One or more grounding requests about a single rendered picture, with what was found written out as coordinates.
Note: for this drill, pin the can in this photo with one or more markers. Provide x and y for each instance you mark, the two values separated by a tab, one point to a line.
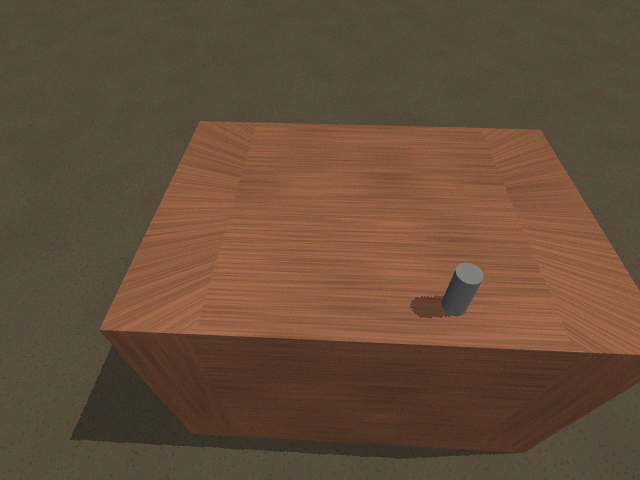
462	288

